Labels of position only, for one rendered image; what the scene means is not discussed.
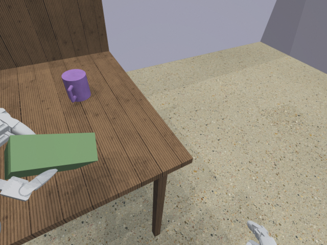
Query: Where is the table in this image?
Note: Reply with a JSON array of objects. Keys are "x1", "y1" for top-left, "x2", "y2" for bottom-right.
[{"x1": 0, "y1": 0, "x2": 193, "y2": 245}]

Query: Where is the left robot hand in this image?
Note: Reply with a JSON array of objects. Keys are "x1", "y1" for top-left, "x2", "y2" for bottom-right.
[{"x1": 0, "y1": 108, "x2": 58, "y2": 202}]

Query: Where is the sponge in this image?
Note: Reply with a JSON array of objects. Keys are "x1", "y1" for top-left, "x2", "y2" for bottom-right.
[{"x1": 4, "y1": 133, "x2": 98, "y2": 180}]

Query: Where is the right robot hand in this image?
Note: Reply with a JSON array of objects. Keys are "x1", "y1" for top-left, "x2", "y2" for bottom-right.
[{"x1": 246, "y1": 220, "x2": 277, "y2": 245}]

